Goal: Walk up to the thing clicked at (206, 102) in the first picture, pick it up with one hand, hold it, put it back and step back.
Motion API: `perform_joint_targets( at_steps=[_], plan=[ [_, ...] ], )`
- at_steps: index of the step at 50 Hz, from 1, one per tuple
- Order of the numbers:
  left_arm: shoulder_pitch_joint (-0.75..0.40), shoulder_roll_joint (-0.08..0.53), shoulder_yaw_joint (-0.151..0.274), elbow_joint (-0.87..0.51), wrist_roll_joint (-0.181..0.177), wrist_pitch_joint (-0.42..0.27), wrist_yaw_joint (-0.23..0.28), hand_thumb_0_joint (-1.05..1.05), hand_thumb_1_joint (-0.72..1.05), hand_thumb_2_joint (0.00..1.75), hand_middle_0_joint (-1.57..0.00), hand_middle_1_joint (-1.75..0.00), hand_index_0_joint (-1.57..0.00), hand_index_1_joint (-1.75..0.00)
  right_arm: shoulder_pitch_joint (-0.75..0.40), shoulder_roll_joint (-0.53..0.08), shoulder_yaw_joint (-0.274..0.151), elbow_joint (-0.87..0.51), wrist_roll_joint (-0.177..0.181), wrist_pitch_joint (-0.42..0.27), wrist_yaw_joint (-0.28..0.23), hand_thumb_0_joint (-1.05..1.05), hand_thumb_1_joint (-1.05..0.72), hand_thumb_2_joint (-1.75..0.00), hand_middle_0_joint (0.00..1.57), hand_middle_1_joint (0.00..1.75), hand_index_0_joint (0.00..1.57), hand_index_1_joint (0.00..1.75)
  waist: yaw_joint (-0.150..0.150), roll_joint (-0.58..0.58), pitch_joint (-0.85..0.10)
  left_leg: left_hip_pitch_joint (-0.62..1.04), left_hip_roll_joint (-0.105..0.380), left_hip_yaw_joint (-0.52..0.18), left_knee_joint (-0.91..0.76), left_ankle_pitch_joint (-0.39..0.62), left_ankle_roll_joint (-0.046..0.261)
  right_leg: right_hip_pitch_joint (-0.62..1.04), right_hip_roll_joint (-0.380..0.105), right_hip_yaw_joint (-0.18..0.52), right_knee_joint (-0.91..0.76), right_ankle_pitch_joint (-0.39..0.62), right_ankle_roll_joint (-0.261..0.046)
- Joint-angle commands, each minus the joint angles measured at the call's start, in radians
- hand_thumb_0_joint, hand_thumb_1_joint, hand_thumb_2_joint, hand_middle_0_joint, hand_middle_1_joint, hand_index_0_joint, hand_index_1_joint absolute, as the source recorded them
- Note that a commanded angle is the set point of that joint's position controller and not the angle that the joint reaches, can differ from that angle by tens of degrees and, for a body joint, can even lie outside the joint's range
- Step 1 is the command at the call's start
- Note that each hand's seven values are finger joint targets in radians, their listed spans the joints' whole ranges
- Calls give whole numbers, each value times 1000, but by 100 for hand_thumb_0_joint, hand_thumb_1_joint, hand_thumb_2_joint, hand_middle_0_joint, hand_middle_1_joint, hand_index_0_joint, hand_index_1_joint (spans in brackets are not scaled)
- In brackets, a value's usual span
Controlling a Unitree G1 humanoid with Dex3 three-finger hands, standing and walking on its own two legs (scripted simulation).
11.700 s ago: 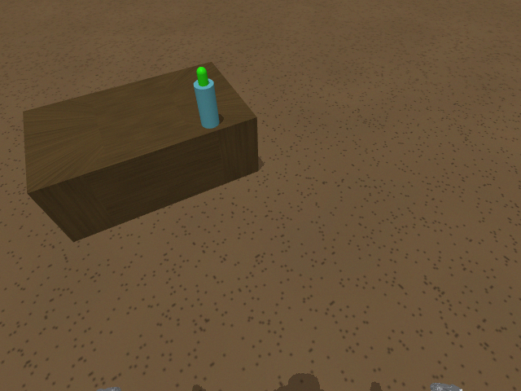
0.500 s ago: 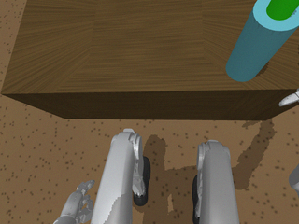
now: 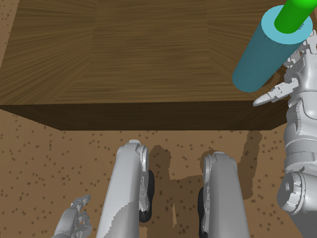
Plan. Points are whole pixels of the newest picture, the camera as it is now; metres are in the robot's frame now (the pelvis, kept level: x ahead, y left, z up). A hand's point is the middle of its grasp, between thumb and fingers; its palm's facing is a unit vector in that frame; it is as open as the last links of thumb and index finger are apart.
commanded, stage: close in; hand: right
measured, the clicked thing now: (269, 47) +0.51 -0.17 +0.05
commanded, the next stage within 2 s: rest palm in 0.02 s
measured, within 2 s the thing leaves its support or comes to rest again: leaves its support in 1.54 s
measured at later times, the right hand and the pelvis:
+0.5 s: hand (264, 67) +0.49 -0.18 +0.01, palm faces +0.03 +1.00 +0.00, open 16.1 cm; pelvis +0.00 +0.00 -0.01, yaw -1 degrees
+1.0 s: hand (261, 64) +0.50 -0.18 +0.01, palm faces +0.04 +1.00 -0.01, open 11.6 cm; pelvis +0.00 +0.00 +0.00, yaw -1 degrees
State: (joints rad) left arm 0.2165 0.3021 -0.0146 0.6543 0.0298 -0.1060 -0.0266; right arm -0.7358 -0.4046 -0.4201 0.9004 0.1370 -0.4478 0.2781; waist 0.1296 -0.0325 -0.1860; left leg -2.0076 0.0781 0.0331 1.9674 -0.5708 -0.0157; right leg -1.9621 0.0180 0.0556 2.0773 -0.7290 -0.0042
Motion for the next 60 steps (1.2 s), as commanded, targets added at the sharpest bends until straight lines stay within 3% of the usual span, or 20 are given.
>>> perform_joint_targets(
  at_steps=[1,4,9,10,12,13,15,19,23,33,39,44,46,48,49,50,52,53,55,60],
  plan=[
    [135,182,88,-45,5,-20,15,0,89,91,-20,-30,-20,-30,-358,-189,-18,-260,13,-101,-13,0,55,-2,7,3,6,3,16,-83,-646,499,-29,3,-172,206,46,329,10,-34,-264,262,-23],
    [147,180,93,-32,19,-10,9,0,89,90,-20,-30,-20,-30,-367,-159,-2,-261,-7,-119,-28,0,53,-3,6,4,5,4,12,-105,-669,494,-25,-1,-154,263,49,373,9,-37,-252,330,-14],
    [131,186,100,-53,23,13,-1,0,84,95,-21,-30,-18,-33,-373,-144,20,-246,-38,-116,-40,0,53,-4,6,4,6,4,8,-119,-680,473,-21,-1,-166,199,53,394,12,-31,-285,270,-11],
    [116,185,96,-55,24,17,-4,0,84,95,-21,-30,-18,-33,-368,-117,47,-227,-39,-112,-40,0,56,-4,6,3,6,3,19,-121,-649,453,-21,4,-165,172,54,375,13,-24,-297,237,-10],
    [117,190,98,-61,21,21,-5,0,84,95,-21,-30,-18,-33,-403,-155,19,-268,-37,-111,-51,0,58,-2,8,3,8,3,7,-128,-687,478,-18,4,-163,183,51,396,14,-20,-300,246,-9],
    [117,183,98,-63,21,26,-6,0,84,95,-20,-29,-18,-32,-381,-129,26,-230,-35,-105,-56,0,61,-1,10,3,10,4,15,-92,-682,496,-19,4,-168,191,49,380,15,-23,-290,250,-13],
    [117,188,100,-63,17,30,-5,0,87,92,-20,-30,-19,-32,-342,-97,40,-169,-29,-92,-65,0,58,-2,22,13,22,13,30,-51,-623,474,-21,8,-169,174,47,340,15,-23,-289,226,-16],
    [108,182,94,-72,18,36,-6,0,88,92,-20,-30,-19,-31,-418,-139,40,-209,-42,-101,-78,0,55,-9,49,27,48,27,22,-61,-604,452,-20,-3,-177,118,47,287,19,-30,-289,157,-24],
    [98,181,85,-80,20,38,-7,0,89,91,-20,-30,-19,-30,-455,-126,54,-155,-47,-109,-88,0,50,-14,64,37,63,37,36,-43,-576,430,-21,0,-188,60,45,270,21,-30,-297,87,-29],
    [129,188,77,-82,24,49,-7,0,89,91,-20,-30,-19,-30,-503,-130,68,-171,-62,-104,-109,0,42,-27,87,56,86,56,31,-117,-657,421,-20,7,-163,111,52,356,19,-15,-309,149,-14],
    [141,183,85,-82,19,53,-8,0,89,91,-20,-30,-19,-30,-475,-80,112,-182,-65,-92,-118,0,24,-43,99,71,98,71,42,-89,-629,445,-18,6,-183,120,52,329,19,-20,-313,156,-18],
    [139,175,83,-61,13,51,-10,0,89,90,-20,-30,-19,-30,-431,-53,121,-193,-53,-89,-112,0,11,-66,111,91,111,91,39,-79,-602,435,-19,9,-194,98,51,331,19,-20,-317,139,-20],
    [146,179,86,-61,10,50,-10,0,89,90,-20,-30,-19,-30,-468,-85,110,-251,-54,-93,-114,0,8,-76,113,99,114,99,37,-100,-631,436,-17,8,-191,114,53,360,17,-13,-325,157,-17],
    [148,168,80,-35,11,53,-13,0,89,90,-20,-30,-19,-30,-386,-55,107,-166,-55,-83,-117,0,6,-81,115,104,116,104,38,-79,-578,424,-18,11,-195,103,52,351,16,-13,-326,151,-17],
    [133,170,84,-60,9,50,-11,0,89,90,-20,-30,-19,-30,-447,-34,139,-280,-47,-97,-114,0,4,-83,117,106,118,106,41,-103,-627,427,-18,8,-185,136,54,380,15,-11,-319,182,-14],
    [147,168,81,-51,12,50,-10,0,89,90,-20,-30,-19,-30,-445,-78,103,-252,-51,-96,-121,0,3,-86,118,108,119,108,30,-113,-655,457,-16,5,-183,159,54,392,16,-19,-313,213,-14],
    [136,170,85,-60,12,51,-12,0,89,90,-20,-30,-19,-30,-394,-27,129,-207,-50,-95,-118,0,0,-92,120,113,122,113,40,-79,-634,468,-17,8,-184,171,52,376,17,-21,-308,227,-15],
    [148,166,82,-39,15,54,-12,0,89,90,-20,-30,-19,-30,-416,-70,100,-234,-55,-98,-123,0,0,-93,123,115,125,115,35,-92,-620,461,-16,7,-179,173,52,365,17,-20,-305,232,-13],
    [142,161,80,-43,16,54,-14,0,90,89,-20,-30,-19,-30,-388,-41,113,-213,-57,-100,-125,0,-4,-101,125,122,128,122,33,-95,-626,456,-16,7,-169,200,54,381,16,-22,-300,270,-10],
    [131,170,89,-60,17,58,-14,0,88,91,-21,-31,-21,-31,-398,-59,106,-232,-57,-106,-126,0,-11,-121,126,134,131,134,30,-78,-647,477,-17,2,-175,185,52,355,19,-25,-299,244,-14]
  ],
)
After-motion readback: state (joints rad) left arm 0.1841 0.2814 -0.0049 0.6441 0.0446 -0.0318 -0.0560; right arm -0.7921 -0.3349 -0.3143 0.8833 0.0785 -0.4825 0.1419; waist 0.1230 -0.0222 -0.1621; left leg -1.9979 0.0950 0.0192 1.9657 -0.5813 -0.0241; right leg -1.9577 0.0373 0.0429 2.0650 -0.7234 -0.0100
